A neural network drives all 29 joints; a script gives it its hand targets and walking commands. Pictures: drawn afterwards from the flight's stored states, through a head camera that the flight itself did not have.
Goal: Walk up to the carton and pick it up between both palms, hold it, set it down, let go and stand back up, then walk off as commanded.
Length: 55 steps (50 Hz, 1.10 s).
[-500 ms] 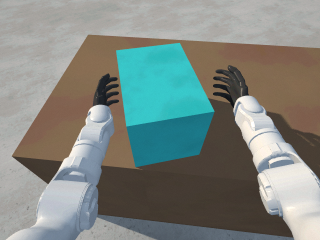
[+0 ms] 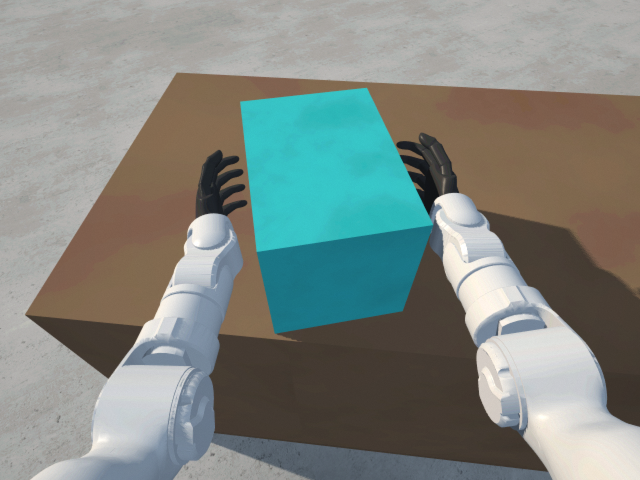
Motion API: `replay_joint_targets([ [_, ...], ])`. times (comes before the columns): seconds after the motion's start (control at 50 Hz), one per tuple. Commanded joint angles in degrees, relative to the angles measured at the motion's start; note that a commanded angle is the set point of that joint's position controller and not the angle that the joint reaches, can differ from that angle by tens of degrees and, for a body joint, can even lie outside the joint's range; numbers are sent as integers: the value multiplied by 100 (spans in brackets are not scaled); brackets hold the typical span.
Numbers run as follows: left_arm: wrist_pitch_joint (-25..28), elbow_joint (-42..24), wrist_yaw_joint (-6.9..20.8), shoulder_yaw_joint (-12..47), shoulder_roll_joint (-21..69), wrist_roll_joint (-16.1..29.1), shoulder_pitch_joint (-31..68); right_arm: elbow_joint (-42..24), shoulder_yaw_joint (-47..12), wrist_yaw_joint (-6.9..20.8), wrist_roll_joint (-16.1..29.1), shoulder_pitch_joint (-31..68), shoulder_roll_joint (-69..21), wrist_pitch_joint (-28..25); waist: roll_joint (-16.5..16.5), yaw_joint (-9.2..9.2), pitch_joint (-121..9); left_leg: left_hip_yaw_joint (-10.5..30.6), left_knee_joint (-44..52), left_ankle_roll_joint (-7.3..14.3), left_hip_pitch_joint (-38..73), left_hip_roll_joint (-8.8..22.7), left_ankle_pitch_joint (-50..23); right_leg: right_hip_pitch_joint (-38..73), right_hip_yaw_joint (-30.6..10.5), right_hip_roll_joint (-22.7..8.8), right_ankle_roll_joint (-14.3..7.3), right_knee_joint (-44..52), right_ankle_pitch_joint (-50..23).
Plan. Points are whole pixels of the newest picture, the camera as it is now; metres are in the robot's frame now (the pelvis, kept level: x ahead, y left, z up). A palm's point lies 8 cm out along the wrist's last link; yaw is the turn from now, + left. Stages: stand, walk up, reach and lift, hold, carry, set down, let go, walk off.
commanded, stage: reach and lift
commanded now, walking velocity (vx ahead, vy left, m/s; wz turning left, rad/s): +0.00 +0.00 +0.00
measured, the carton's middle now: (322, 207) +0.48 +0.04 +0.05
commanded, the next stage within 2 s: none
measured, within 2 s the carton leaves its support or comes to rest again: leaves its support in 1.28 s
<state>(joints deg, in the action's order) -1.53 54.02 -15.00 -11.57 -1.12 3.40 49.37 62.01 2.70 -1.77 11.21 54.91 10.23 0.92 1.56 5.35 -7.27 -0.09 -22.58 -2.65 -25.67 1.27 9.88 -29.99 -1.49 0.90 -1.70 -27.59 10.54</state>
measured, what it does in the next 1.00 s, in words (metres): stands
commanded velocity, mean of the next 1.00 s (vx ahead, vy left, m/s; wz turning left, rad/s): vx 0.00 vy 0.00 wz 0.00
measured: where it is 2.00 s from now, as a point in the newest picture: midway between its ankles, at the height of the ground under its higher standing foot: outside the picture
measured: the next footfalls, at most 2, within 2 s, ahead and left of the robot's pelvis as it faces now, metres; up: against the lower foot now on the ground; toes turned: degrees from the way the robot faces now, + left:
none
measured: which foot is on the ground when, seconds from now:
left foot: down 0.00-1.00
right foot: down 0.00-1.00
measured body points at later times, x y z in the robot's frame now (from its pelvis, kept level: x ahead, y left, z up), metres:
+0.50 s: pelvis +0.00 +0.00 +0.00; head +0.04 +0.00 +0.45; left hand +0.42 +0.19 +0.10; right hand +0.46 -0.10 +0.11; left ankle +0.00 +0.15 -0.74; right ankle +0.02 -0.10 -0.74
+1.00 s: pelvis +0.00 +0.00 +0.00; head +0.03 +0.00 +0.45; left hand +0.42 +0.19 +0.10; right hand +0.46 -0.10 +0.11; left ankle +0.00 +0.15 -0.74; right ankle +0.02 -0.10 -0.74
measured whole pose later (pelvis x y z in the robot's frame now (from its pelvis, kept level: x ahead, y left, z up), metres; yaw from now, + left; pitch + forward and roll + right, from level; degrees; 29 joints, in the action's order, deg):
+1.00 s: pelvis +0.00 +0.00 +0.00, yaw +1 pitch +10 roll +1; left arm -3.3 53.4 -11.4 -25.5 3.8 -11.9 49.0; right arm 62.0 29.8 3.0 -16.7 52.6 0.9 -5.0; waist 1.4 5.3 -6.5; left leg 0.7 -22.6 -2.7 -22.7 1.4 9.9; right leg -25.9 -0.6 0.9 -1.7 -25.7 9.9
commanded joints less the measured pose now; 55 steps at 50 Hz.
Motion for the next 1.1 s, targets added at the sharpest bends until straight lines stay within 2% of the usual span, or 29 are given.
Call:
replay_joint_targets([
  [0.0, 364, -986, 433, -266, 1478, -1057, 2963, -467, 515, 171, -1069, 3235, -934, -401, -64, 215, -3922, -383, -272, -74, 1145, -89, -2236, 2210, 284, 162, 46, 556, -2442],
  [0.04, 347, -1217, 680, -132, 2423, -1411, 3201, -353, 595, 421, -1509, 3146, -1908, -467, -201, 126, -3888, -410, -263, -111, 1451, -107, -2355, 2299, 373, 158, 7, 604, -2510],
  [0.08, 351, -994, 1042, -85, 3576, -1800, 3150, -541, 624, 753, -2172, 3124, -3441, -612, 54, 207, -3986, -500, -141, -39, 1467, -155, -2309, 2624, 404, 123, 57, 612, -2744],
  [0.1, 328, -978, 1130, -176, 3479, -1909, 3087, -479, 733, 792, -2370, 2946, -3601, -599, 18, 149, -3746, -535, -66, -15, 1213, -185, -2126, 2889, 350, 64, 127, 557, -2991],
  [0.12, 338, -1063, 1171, -285, 3412, -1990, 3087, -476, 692, 885, -2464, 2834, -3742, -625, 3, 285, -3823, -584, 6, 24, 1016, -227, -2079, 3271, 333, 45, 210, 480, -3275],
  [0.14, 307, -989, 1243, -358, 3354, -2035, 3052, -410, 994, 908, -2603, 2692, -3702, -628, -58, 125, -3772, -616, 86, 37, 917, -262, -1973, 3471, 343, 26, 254, 461, -3446],
  [0.18, 346, -1008, 1283, -364, 3379, -2088, 3016, -416, 1030, 952, -2790, 2588, -3800, -676, -84, 138, -3757, -625, 195, 20, 791, -260, -1802, 3836, 354, -2, 328, 359, -3707],
  [0.2, 355, -853, 1283, -406, 3327, -2085, 2785, -548, 1048, 948, -2904, 2635, -3797, -763, 163, 207, -3665, -634, 228, 79, 691, -253, -1751, 3890, 361, 33, 361, 329, -3760],
  [0.22, 368, -976, 1283, -347, 3350, -2039, 3026, -443, 1147, 955, -2939, 2597, -3828, -763, 50, 92, -3572, -646, 246, 68, 706, -257, -1649, 3851, 365, 12, 372, 339, -3597],
  [0.26, 297, -777, 1233, -516, 3246, -2106, 2739, -402, 1309, 974, -3038, 2667, -3638, -788, 109, 137, -3400, -616, 296, 83, 910, -186, -1571, 3628, 416, 62, 319, 477, -3202],
  [0.36, 202, -975, 1202, -513, 3176, -2135, 3093, -133, 1668, 1042, -3291, 2637, -3483, -731, -133, -4, -3104, -624, 353, 34, 1226, -169, -1442, 3286, 487, 85, 246, 648, -2556],
  [0.42, 102, -993, 1212, -614, 3230, -2181, 2803, -378, 1619, 1056, -3282, 2718, -3549, -760, 117, 83, -3050, -655, 345, 71, 1310, -159, -1611, 3313, 441, 112, 272, 641, -2694],
  [0.5, 100, -1086, 1163, -430, 3322, -2110, 3020, -192, 1779, 1085, -3352, 2707, -3565, -739, -64, -44, -3079, -590, 340, 52, 1360, -122, -1464, 3084, 491, 116, 192, 715, -2321],
  [0.54, 61, -1022, 1166, -624, 3220, -2195, 2990, -385, 1609, 1107, -3253, 2851, -3594, -718, 67, 165, -3066, -624, 387, 83, 1387, -137, -1451, 3134, 464, 155, 237, 721, -2235],
  [0.56, 86, -1076, 1137, -599, 3322, -2217, 3100, -196, 1767, 1117, -3374, 2739, -3561, -733, -19, 45, -3107, -656, 371, 52, 1514, -121, -1456, 2987, 532, 150, 201, 736, -2109],
  [0.64, -20, -1010, 1092, -587, 3260, -2256, 3026, -180, 1950, 1110, -3438, 2790, -3451, -696, -54, -47, -2905, -601, 332, 47, 1638, -95, -1527, 2801, 565, 172, 153, 832, -1923],
  [0.68, 7, -1101, 1107, -573, 3321, -2207, 3135, -110, 1934, 1123, -3527, 2780, -3519, -690, -1, -44, -2997, -594, 326, 61, 1645, -120, -1535, 2785, 557, 149, 199, 818, -2033],
  [0.7, 35, -1015, 1119, -634, 3291, -2267, 2949, -156, 1745, 1126, -3391, 2687, -3638, -701, 34, 78, -2960, -649, 305, 68, 1587, -127, -1594, 2914, 497, 160, 194, 751, -2156],
  [0.78, 39, -1183, 1150, -508, 3457, -2242, 2983, -133, 1938, 1103, -3541, 2611, -3641, -759, -119, -74, -3139, -581, 309, 49, 1525, -148, -1592, 2964, 518, 141, 175, 776, -2185],
  [0.8, 97, -1204, 1123, -527, 3406, -2232, 3056, -242, 1788, 1098, -3492, 2780, -3704, -788, -21, 62, -3168, -604, 290, 59, 1503, -117, -1602, 2968, 515, 156, 191, 717, -2171],
  [0.84, 41, -1047, 1127, -620, 3371, -2202, 3017, -75, 1922, 1094, -3563, 2722, -3623, -730, 172, -34, -2972, -590, 328, 88, 1555, -76, -1659, 2895, 562, 159, 186, 779, -2079],
  [0.86, 50, -1077, 1120, -628, 3354, -2228, 2922, -222, 1844, 1095, -3546, 2757, -3663, -781, 156, 59, -3261, -635, 313, 96, 1606, -110, -1717, 2926, 562, 175, 213, 750, -2223],
  [0.88, 64, -1191, 1112, -493, 3409, -2264, 3032, -88, 1835, 1108, -3435, 2611, -3751, -762, -17, -50, -3111, -635, 286, 40, 1675, -122, -1748, 2954, 530, 145, 219, 716, -2352],
  [0.9, 39, -1207, 1109, -445, 3479, -2259, 3014, -195, 1805, 1113, -3451, 2725, -3732, -772, -53, 2, -3251, -588, 235, 26, 1725, -97, -1907, 2905, 539, 155, 180, 710, -2335],
  [0.96, 105, -1141, 1103, -416, 3517, -2176, 3010, -245, 1740, 1084, -3458, 2704, -3754, -893, 34, -24, -3558, -605, 226, 69, 1577, -107, -1821, 3026, 548, 138, 208, 690, -2518],
  [0.98, 159, -1216, 1119, -526, 3358, -2179, 3066, -285, 1637, 1083, -3456, 2796, -3855, -867, 165, 89, -3358, -617, 246, 104, 1412, -153, -1804, 3204, 490, 119, 254, 654, -2629],
  [1.0, 194, -1276, 1112, -304, 3589, -2116, 3216, -266, 1668, 1043, -3441, 2843, -3843, -949, 127, -66, -3586, -535, 235, 74, 1411, -133, -1826, 3219, 502, 119, 227, 620, -2751],
  [1.02, 189, -1349, 1114, -340, 3477, -2121, 3366, -222, 1599, 1065, -3394, 2894, -3844, -952, 171, 25, -3690, -594, 256, 65, 1486, -162, -1826, 3349, 532, 133, 247, 626, -2768],
  [1.08, 349, -1607, 1058, -39, 3634, -1989, 3628, -324, 1454, 1050, -3324, 3106, -3775, -1205, 19, -14, -4305, -604, 79, -19, 1695, -105, -2289, 3216, 576, 180, 235, 546, -3050],
])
